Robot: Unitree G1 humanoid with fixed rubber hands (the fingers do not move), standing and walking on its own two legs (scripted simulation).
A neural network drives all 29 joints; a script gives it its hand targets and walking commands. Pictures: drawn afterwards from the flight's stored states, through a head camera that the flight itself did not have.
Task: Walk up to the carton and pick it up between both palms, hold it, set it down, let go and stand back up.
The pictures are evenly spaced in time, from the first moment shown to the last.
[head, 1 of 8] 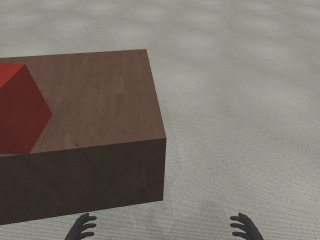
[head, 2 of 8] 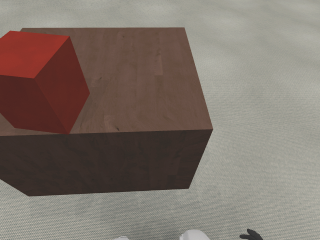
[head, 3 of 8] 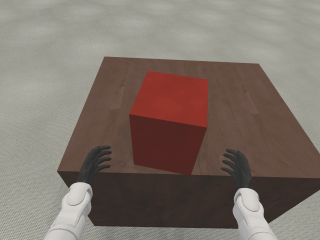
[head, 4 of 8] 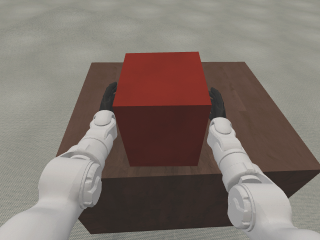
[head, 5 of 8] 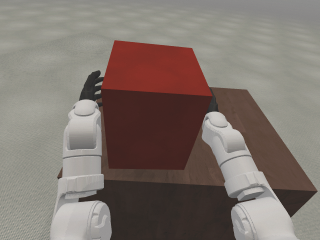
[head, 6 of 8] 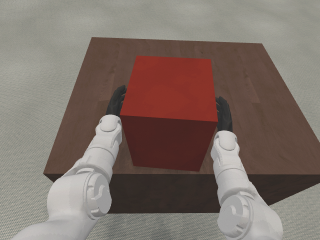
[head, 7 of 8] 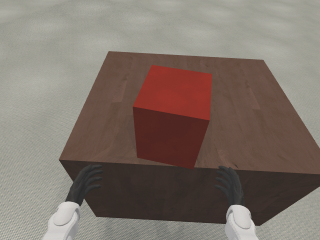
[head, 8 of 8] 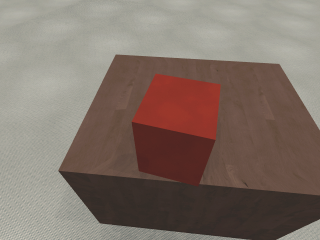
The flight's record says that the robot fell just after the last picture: no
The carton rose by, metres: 0.22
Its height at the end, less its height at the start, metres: +0.00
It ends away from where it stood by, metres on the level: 0.02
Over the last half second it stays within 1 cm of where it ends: yes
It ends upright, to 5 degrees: yes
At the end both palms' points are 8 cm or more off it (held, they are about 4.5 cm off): yes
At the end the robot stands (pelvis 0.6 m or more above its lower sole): yes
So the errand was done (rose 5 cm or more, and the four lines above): yes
